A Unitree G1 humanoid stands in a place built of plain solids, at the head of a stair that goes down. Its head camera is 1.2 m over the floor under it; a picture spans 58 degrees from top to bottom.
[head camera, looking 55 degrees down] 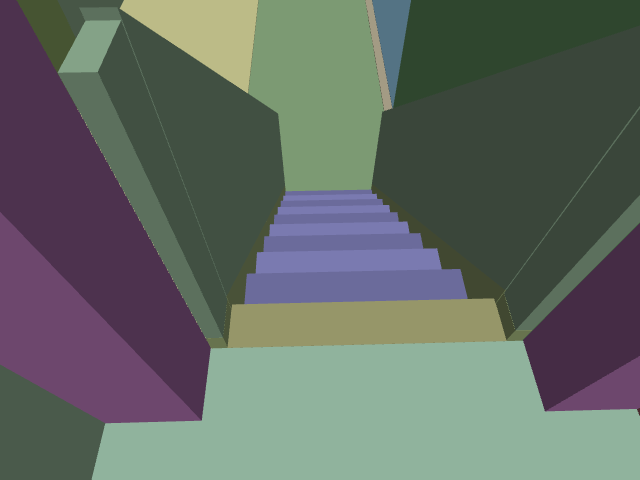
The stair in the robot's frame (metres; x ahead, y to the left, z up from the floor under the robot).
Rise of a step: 0.20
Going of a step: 0.23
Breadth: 0.81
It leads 1 degrees to the left of straight ahead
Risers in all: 10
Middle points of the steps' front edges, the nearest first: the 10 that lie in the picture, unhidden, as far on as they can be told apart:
0.61 -0.13 0.00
0.84 -0.13 -0.20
1.07 -0.12 -0.41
1.31 -0.12 -0.61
1.54 -0.11 -0.82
1.77 -0.10 -1.02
2.00 -0.10 -1.23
2.24 -0.09 -1.43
2.47 -0.09 -1.64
2.70 -0.08 -1.84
